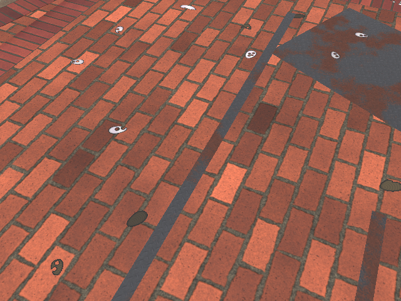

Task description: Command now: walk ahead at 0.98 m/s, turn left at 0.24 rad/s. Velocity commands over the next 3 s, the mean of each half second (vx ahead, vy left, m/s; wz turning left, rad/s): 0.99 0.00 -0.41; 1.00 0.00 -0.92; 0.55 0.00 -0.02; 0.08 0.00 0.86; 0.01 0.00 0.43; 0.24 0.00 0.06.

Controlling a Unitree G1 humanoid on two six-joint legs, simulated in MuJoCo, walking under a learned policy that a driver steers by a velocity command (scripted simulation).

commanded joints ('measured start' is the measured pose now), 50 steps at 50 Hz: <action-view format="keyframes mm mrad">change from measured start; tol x32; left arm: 1 -80 66 -5 -66 -15 -39 -7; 12 136 2 -35 -84 -78 -8 1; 27 -444 7 -50 -246 -11 83 -86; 32 102 165 18 -88 -18 80 -46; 50 -40 195 49 -123 -41 24 1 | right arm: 1 -96 -20 23 -115 -3 -7 18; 7 -210 -35 32 -132 4 -23 14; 11 388 -249 -49 21 -36 -36 -60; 50 -214 -48 40 -188 23 -11 -39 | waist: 1 -78 -84 147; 12 -189 238 -471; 23 -23 32 125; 35 38 -302 -248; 39 -84 78 63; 50 21 -98 55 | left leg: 1 -107 70 -4 -198 143 -18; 9 571 -70 160 -576 77 16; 12 1133 506 -721 -798 -493 90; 17 584 306 -145 -922 -62 21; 26 549 178 365 -1049 510 -65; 31 696 250 369 -499 1330 -82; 32 587 251 336 -190 1200 -62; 34 -3 -34 240 558 -312 -105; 50 241 22 78 -586 299 -129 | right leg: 1 -84 -259 225 -332 61 -147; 9 64 -244 108 134 1038 -101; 12 -538 -31 156 1066 -162 -92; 13 -632 -101 159 1079 -33 -101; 31 -76 33 -127 383 218 -194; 35 539 -289 833 1 -44 -490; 42 -224 -100 495 -212 149 -328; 50 -28 -68 471 -97 593 -191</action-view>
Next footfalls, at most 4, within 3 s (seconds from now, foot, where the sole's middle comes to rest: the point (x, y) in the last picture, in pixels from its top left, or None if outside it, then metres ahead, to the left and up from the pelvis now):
0.20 left None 0.39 0.13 -0.77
0.66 right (253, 228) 0.78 -0.11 -0.77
1.08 left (276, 141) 1.22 -0.23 -0.77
1.44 right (343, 145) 1.22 -0.53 -0.77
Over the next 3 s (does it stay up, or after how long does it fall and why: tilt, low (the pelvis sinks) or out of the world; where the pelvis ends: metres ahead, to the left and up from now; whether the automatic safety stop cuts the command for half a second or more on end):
stays up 1.26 -0.41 0.00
